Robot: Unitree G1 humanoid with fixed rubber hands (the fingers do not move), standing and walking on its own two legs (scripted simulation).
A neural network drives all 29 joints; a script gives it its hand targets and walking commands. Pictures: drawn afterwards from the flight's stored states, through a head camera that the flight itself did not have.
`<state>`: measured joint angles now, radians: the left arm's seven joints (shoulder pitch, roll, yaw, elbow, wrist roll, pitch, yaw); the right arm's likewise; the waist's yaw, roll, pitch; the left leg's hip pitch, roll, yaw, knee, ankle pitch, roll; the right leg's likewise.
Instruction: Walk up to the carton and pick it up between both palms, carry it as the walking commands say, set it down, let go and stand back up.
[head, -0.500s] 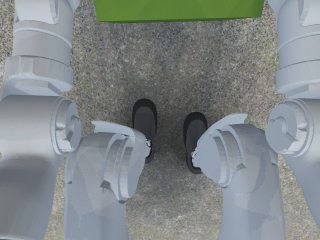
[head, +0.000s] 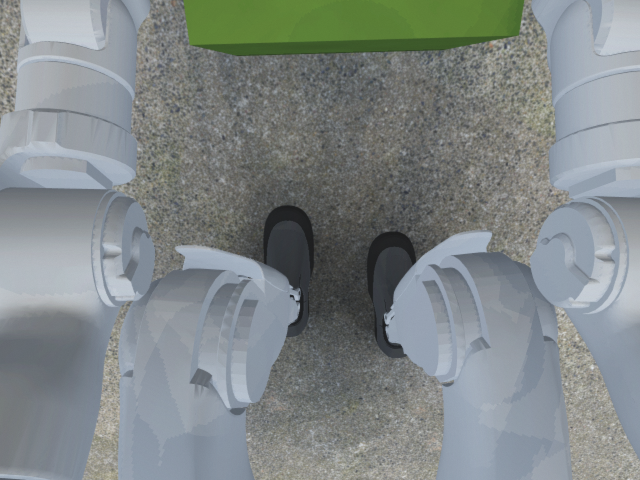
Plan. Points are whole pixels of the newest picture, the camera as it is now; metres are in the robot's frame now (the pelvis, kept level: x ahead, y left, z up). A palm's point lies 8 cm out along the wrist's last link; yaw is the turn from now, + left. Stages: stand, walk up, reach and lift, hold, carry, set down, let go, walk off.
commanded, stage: set down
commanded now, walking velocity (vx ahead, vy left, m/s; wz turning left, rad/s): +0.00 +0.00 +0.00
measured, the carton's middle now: out of the picture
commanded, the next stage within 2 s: none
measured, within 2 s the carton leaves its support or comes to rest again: neither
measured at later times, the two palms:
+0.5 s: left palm out of the picture +0.57 +0.19 -0.20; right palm out of the picture +0.56 -0.16 -0.19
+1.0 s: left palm out of the picture +0.57 +0.19 -0.20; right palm out of the picture +0.56 -0.17 -0.19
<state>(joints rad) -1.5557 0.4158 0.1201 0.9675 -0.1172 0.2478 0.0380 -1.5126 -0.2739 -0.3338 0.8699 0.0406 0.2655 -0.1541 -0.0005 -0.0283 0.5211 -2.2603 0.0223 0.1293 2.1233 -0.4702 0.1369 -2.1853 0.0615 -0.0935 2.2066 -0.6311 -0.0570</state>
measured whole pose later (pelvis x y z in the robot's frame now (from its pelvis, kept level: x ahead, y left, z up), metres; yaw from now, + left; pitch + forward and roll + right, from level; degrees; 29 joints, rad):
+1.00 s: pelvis +0.01 +0.00 -0.01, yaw +0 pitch +34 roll -1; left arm -1.56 0.43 0.15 1.04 -0.08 0.19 -0.05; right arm -1.50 -0.29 -0.33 0.93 0.04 0.20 -0.08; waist 0.00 -0.03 0.52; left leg -2.27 0.03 0.14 2.18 -0.50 0.15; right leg -2.19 0.07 -0.09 2.26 -0.66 -0.06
